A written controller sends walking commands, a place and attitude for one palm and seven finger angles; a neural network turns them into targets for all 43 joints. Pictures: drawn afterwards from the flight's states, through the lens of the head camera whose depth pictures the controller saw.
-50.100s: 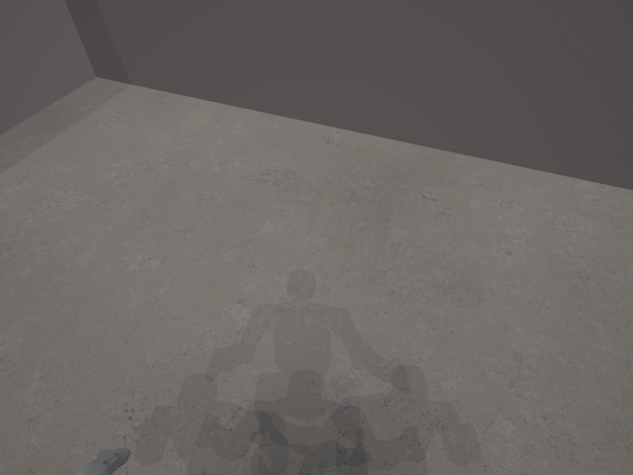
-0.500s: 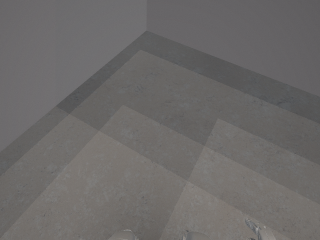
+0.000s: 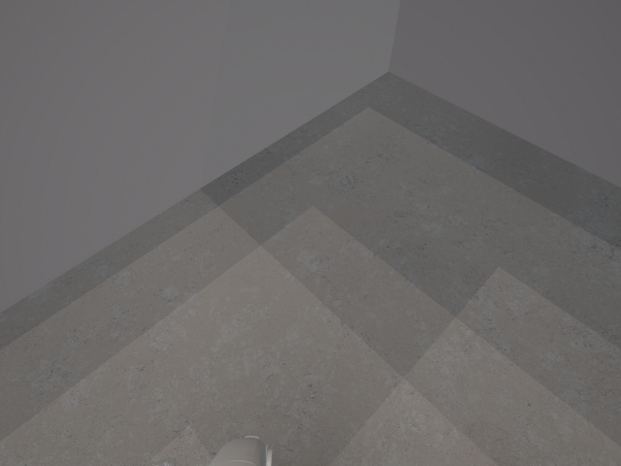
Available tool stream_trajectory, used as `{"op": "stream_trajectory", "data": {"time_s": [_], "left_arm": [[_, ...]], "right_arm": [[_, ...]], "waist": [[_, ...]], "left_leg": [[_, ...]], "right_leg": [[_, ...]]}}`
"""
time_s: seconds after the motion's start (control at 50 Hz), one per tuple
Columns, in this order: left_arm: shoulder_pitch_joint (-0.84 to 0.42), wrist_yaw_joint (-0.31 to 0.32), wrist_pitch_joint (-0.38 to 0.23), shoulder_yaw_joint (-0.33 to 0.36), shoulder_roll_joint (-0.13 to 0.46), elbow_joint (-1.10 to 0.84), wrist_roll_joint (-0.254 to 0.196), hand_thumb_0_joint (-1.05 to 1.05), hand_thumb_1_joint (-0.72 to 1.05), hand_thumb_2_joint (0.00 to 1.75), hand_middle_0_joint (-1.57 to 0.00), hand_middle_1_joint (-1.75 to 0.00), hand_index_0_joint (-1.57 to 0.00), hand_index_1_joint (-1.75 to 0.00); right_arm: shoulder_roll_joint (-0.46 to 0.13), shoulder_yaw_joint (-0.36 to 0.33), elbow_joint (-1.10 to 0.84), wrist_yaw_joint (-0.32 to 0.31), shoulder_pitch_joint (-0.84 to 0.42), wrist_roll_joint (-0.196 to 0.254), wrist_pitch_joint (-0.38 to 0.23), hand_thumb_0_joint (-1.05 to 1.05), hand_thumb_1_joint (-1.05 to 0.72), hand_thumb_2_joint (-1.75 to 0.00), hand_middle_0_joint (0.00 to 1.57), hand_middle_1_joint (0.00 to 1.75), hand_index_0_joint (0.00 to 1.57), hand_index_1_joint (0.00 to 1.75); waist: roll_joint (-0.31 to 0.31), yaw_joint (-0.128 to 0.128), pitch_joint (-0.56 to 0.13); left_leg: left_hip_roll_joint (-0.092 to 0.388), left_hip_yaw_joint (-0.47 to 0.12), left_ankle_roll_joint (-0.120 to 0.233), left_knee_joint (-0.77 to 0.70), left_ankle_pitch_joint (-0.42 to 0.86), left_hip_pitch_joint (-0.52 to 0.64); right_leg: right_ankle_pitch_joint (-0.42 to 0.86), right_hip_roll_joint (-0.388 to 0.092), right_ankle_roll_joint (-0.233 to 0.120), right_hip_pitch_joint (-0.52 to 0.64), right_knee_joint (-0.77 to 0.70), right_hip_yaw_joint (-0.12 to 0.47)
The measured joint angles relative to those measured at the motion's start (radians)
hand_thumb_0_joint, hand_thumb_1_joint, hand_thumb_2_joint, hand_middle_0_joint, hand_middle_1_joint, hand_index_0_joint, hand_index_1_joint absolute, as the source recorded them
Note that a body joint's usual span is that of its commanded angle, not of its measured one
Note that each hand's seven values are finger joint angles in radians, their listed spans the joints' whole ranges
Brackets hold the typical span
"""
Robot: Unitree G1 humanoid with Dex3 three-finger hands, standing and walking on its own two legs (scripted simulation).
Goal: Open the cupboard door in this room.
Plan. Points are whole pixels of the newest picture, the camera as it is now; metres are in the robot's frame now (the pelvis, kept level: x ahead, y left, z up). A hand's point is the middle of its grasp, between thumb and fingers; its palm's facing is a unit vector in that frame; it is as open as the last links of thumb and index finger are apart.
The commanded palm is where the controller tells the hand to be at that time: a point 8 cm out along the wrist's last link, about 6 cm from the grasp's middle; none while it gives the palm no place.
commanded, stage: turn to face it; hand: left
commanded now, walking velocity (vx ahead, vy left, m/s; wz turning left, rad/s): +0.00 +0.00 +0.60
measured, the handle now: out of the picture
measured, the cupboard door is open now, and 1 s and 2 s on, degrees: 45 45 45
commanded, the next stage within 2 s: none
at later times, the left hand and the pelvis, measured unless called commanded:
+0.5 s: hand out of the picture +0.05 +0.23 -0.16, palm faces +0.29 -0.91 -0.28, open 7.3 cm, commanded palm none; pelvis +0.01 -0.02 -0.01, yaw +17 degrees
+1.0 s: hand out of the picture -0.07 +0.18 -0.20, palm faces +0.60 -0.76 -0.23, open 7.4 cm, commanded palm none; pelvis +0.02 -0.02 -0.02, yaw +36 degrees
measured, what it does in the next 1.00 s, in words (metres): steps on the spot, turning left: left foot, then right foot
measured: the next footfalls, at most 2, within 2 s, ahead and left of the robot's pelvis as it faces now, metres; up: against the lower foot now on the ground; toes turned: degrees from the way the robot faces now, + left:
left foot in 0.14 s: +0.04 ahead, +0.13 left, +0.00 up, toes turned +11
right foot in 0.54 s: +0.07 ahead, -0.13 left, +0.00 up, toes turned +17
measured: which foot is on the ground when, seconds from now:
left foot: up 0.00-0.12, down 0.14-0.54, up 0.56-0.90, down 0.92-1.00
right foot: down 0.00-0.14, up 0.16-0.52, down 0.54-0.92, up 0.94-1.00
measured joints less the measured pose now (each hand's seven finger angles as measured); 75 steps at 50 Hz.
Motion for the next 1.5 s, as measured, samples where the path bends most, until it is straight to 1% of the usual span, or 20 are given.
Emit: {"op": "stream_trajectory", "data": {"time_s": [0.08,0.14,0.2,0.28,0.38,0.5,0.56,0.6,0.66,0.8,0.9,0.92,0.98,1.06,1.16,1.28,1.34,1.38,1.42,1.5], "left_arm": [[0.005,-0.005,-0.004,0.009,0.019,0.007,0.005,0.00,0.92,0.90,-0.21,-0.30,-0.21,-0.30],[0.023,-0.010,0.002,0.020,0.042,0.015,-0.001,0.00,0.92,0.90,-0.21,-0.30,-0.21,-0.30],[0.003,-0.007,0.042,0.033,0.077,0.035,-0.005,0.00,0.91,0.90,-0.21,-0.30,-0.21,-0.30],[-0.030,-0.010,0.060,0.043,0.095,0.040,-0.003,0.01,0.91,0.90,-0.20,-0.30,-0.20,-0.30],[-0.061,-0.018,0.048,0.044,0.094,0.011,-0.004,0.00,0.91,0.90,-0.20,-0.30,-0.20,-0.29],[-0.082,-0.017,0.035,0.034,0.079,-0.013,-0.009,0.00,0.91,0.90,-0.20,-0.30,-0.20,-0.29],[-0.074,-0.011,0.010,0.028,0.064,-0.024,-0.003,0.00,0.91,0.90,-0.20,-0.30,-0.20,-0.30],[-0.066,-0.005,0.005,0.016,0.042,-0.021,-0.001,0.00,0.91,0.90,-0.20,-0.30,-0.20,-0.30],[-0.039,0.002,0.007,0.008,0.020,-0.014,-0.003,0.00,0.91,0.90,-0.20,-0.30,-0.20,-0.30],[0.006,-0.003,0.000,0.000,0.009,0.006,0.000,0.00,0.91,0.90,-0.21,-0.30,-0.21,-0.30],[0.039,-0.010,0.003,0.013,0.034,0.022,-0.002,0.00,0.91,0.90,-0.21,-0.30,-0.21,-0.30],[0.046,-0.012,0.008,0.017,0.042,0.026,-0.005,0.00,0.91,0.90,-0.21,-0.30,-0.21,-0.30],[0.020,-0.006,0.048,0.029,0.073,0.044,-0.007,0.00,0.91,0.90,-0.21,-0.30,-0.21,-0.30],[-0.022,-0.010,0.060,0.041,0.089,0.041,-0.003,0.01,0.91,0.90,-0.20,-0.30,-0.20,-0.30],[-0.062,-0.017,0.048,0.043,0.091,0.006,-0.003,0.01,0.91,0.90,-0.20,-0.30,-0.20,-0.29],[-0.088,-0.017,0.035,0.034,0.082,-0.024,-0.008,0.00,0.91,0.90,-0.20,-0.30,-0.20,-0.29],[-0.078,-0.011,0.009,0.028,0.070,-0.037,-0.002,0.00,0.91,0.90,-0.20,-0.30,-0.20,-0.30],[-0.069,-0.006,0.005,0.015,0.047,-0.033,0.000,0.00,0.91,0.90,-0.20,-0.30,-0.20,-0.30],[-0.049,-0.002,0.008,0.007,0.028,-0.028,-0.002,0.00,0.91,0.90,-0.20,-0.30,-0.20,-0.30],[-0.019,0.001,0.008,0.001,0.013,-0.012,-0.003,0.00,0.91,0.90,-0.20,-0.30,-0.20,-0.30]], "right_arm": [[0.007,0.009,-0.006,0.000,-0.028,0.003,-0.008,0.00,-0.91,-0.90,0.19,0.30,0.20,0.30],[0.005,0.016,-0.027,0.001,-0.043,0.001,-0.025,0.00,-0.91,-0.90,0.19,0.30,0.20,0.30],[0.020,0.022,-0.043,-0.007,-0.056,-0.006,-0.050,0.00,-0.91,-0.90,0.19,0.30,0.20,0.30],[0.027,0.032,-0.049,-0.025,-0.037,-0.010,-0.055,0.00,-0.91,-0.90,0.20,0.30,0.20,0.30],[0.025,0.035,-0.034,-0.027,-0.013,-0.011,-0.049,0.00,-0.91,-0.90,0.20,0.30,0.20,0.30],[0.019,0.021,-0.027,-0.022,0.014,-0.013,-0.034,0.00,-0.91,-0.90,0.20,0.30,0.20,0.30],[0.005,0.007,-0.021,-0.021,0.021,-0.002,-0.022,0.00,-0.91,-0.90,0.20,0.30,0.20,0.30],[-0.010,-0.003,-0.011,-0.019,0.016,-0.003,-0.013,0.00,-0.91,-0.90,0.20,0.30,0.20,0.30],[-0.016,-0.008,-0.002,-0.012,0.010,-0.004,-0.005,0.00,-0.91,-0.90,0.20,0.30,0.20,0.30],[0.000,0.006,-0.003,0.000,-0.028,0.002,-0.002,0.00,-0.91,-0.90,0.19,0.30,0.20,0.30],[0.009,0.019,-0.026,0.001,-0.067,0.001,-0.021,0.00,-0.91,-0.90,0.19,0.30,0.20,0.30],[0.007,0.020,-0.036,0.002,-0.070,-0.001,-0.032,0.00,-0.91,-0.90,0.19,0.30,0.20,0.30],[0.019,0.026,-0.052,-0.007,-0.078,-0.005,-0.053,0.00,-0.91,-0.90,0.20,0.30,0.20,0.30],[0.024,0.034,-0.053,-0.026,-0.051,-0.010,-0.055,0.00,-0.91,-0.90,0.20,0.30,0.20,0.30],[0.027,0.037,-0.036,-0.027,-0.016,-0.011,-0.050,0.00,-0.91,-0.90,0.20,0.30,0.20,0.30],[0.025,0.023,-0.023,-0.021,0.017,-0.012,-0.032,0.00,-0.91,-0.90,0.20,0.30,0.20,0.30],[0.013,0.008,-0.018,-0.020,0.028,-0.002,-0.022,0.00,-0.91,-0.90,0.20,0.30,0.20,0.30],[-0.005,-0.003,-0.009,-0.018,0.024,-0.003,-0.013,0.00,-0.91,-0.90,0.20,0.30,0.20,0.30],[-0.014,-0.011,-0.001,-0.012,0.023,-0.006,-0.006,0.00,-0.91,-0.90,0.20,0.30,0.20,0.30],[-0.007,-0.007,0.004,-0.003,0.018,-0.003,0.001,0.00,-0.91,-0.90,0.20,0.30,0.20,0.30]], "waist": [[-0.022,0.020,0.015],[-0.028,0.027,0.007],[-0.055,0.028,0.011],[-0.037,0.026,0.000],[-0.005,0.026,-0.007],[0.035,0.003,-0.014],[0.053,0.006,-0.018],[0.069,-0.001,-0.005],[0.056,-0.005,0.002],[-0.005,0.009,0.022],[-0.036,0.031,0.025],[-0.036,0.029,0.019],[-0.058,0.033,0.026],[-0.035,0.032,0.010],[-0.002,0.027,-0.004],[0.033,0.004,-0.018],[0.044,0.007,-0.025],[0.063,-0.001,-0.013],[0.065,-0.006,-0.011],[0.026,-0.012,-0.004]], "left_leg": [[0.003,0.034,0.012,-0.208,-0.003,0.088],[-0.004,0.043,0.044,-0.394,0.144,0.169],[-0.026,0.022,0.104,-0.345,0.133,0.134],[-0.028,-0.028,0.104,-0.398,0.154,0.143],[-0.033,-0.084,0.095,-0.469,0.204,0.157],[-0.044,-0.157,0.062,-0.450,0.207,0.125],[-0.058,-0.175,0.048,-0.320,0.095,0.062],[-0.065,-0.147,0.043,-0.103,-0.022,-0.004],[-0.049,-0.079,0.023,0.110,-0.024,-0.056],[-0.005,0.006,0.006,-0.092,0.000,0.027],[-0.019,0.044,0.036,-0.356,0.104,0.143],[-0.020,0.040,0.072,-0.395,0.201,0.153],[-0.039,0.018,0.121,-0.334,0.144,0.126],[-0.041,-0.037,0.108,-0.398,0.161,0.143],[-0.041,-0.097,0.102,-0.468,0.208,0.163],[-0.049,-0.171,0.068,-0.444,0.204,0.134],[-0.068,-0.188,0.051,-0.319,0.097,0.072],[-0.073,-0.159,0.046,-0.103,-0.018,0.004],[-0.063,-0.114,0.034,0.078,-0.016,-0.047],[-0.024,-0.043,0.008,0.118,0.005,-0.044]], "right_leg": [[-0.033,-0.020,0.009,-0.001,0.044,-0.056],[-0.087,-0.039,0.027,-0.036,0.144,-0.092],[-0.247,-0.018,0.065,-0.154,0.420,0.023],[-0.186,0.025,0.081,-0.257,0.587,0.112],[-0.125,0.040,0.088,-0.263,0.493,0.161],[-0.095,0.082,0.076,-0.147,0.217,0.161],[-0.037,0.090,0.033,-0.080,0.070,0.142],[-0.041,0.080,0.005,-0.064,0.078,0.111],[-0.029,0.053,-0.005,-0.020,0.035,0.077],[-0.037,0.005,0.002,0.035,0.003,-0.009],[-0.111,-0.028,0.025,0.015,0.113,-0.068],[-0.133,-0.036,0.034,-0.014,0.180,-0.071],[-0.266,-0.013,0.064,-0.145,0.474,0.049],[-0.186,0.019,0.080,-0.255,0.605,0.126],[-0.127,0.035,0.089,-0.271,0.499,0.167],[-0.089,0.080,0.079,-0.157,0.220,0.162],[0.007,0.086,0.029,-0.088,0.066,0.147],[-0.013,0.076,0.010,-0.074,0.080,0.116],[-0.019,0.061,0.008,-0.044,0.053,0.089],[-0.007,0.028,0.009,0.005,-0.004,0.043]]}}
